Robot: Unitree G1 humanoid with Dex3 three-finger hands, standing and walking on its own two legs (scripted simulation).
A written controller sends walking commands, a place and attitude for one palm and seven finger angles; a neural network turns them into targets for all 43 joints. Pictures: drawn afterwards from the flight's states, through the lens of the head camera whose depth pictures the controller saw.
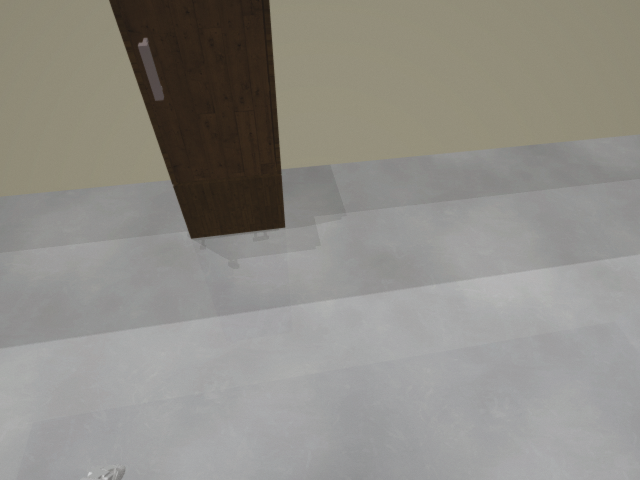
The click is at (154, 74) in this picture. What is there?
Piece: cupboard door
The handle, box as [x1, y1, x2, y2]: [138, 38, 163, 100]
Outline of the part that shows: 143,38 143,41 138,44 138,48 155,100 163,99 162,88 158,80 147,43 147,38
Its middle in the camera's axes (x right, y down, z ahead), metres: -0.47 -0.47 +1.08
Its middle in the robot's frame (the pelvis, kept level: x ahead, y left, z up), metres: +1.10 +0.53 -0.02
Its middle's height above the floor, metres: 0.75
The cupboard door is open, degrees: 0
